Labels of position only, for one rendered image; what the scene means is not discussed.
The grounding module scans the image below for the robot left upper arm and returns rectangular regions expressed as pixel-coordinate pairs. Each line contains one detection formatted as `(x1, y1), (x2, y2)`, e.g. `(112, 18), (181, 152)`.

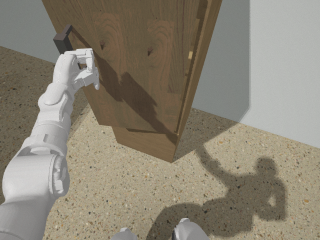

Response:
(0, 154), (70, 240)

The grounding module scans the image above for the robot right shin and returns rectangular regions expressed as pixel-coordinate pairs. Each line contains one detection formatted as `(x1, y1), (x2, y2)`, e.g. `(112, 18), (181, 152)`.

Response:
(178, 218), (190, 225)

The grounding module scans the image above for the robot shin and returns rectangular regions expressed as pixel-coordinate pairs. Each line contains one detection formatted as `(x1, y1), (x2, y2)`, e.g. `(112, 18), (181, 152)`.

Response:
(120, 227), (131, 232)
(178, 218), (190, 225)

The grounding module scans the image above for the handle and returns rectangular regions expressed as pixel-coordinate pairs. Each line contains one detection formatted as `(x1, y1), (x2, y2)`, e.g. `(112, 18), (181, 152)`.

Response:
(53, 24), (87, 70)

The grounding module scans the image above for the robot left shin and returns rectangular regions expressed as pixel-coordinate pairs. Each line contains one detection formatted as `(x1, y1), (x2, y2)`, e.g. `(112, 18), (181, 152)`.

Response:
(120, 227), (131, 232)

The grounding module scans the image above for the cupboard door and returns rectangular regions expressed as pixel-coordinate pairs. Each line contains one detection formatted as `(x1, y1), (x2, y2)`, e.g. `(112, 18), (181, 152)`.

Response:
(41, 0), (200, 134)

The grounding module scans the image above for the left robot forearm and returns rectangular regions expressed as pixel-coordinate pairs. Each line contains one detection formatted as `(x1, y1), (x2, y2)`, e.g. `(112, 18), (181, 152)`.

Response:
(2, 82), (75, 199)

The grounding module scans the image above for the robot left hand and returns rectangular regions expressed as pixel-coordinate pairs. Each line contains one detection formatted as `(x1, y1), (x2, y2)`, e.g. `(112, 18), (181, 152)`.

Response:
(52, 48), (100, 95)

